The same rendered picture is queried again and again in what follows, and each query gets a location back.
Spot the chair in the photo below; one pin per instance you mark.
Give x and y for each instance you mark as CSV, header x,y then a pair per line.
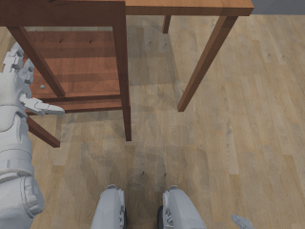
x,y
82,71

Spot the robot left hand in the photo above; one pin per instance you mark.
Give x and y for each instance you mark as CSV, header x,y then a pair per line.
x,y
14,80

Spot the robot right shin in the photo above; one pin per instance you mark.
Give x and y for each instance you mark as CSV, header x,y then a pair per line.
x,y
168,221

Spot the left robot upper arm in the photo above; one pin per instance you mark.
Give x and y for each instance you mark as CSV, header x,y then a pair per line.
x,y
20,202

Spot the table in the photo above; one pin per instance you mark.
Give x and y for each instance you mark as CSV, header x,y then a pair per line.
x,y
228,12

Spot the right robot thigh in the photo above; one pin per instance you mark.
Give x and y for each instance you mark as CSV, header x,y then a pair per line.
x,y
184,214

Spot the left robot forearm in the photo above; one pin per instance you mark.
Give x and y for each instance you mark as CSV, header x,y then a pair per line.
x,y
15,145

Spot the robot right hand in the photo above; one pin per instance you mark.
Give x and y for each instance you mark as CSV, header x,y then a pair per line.
x,y
241,222

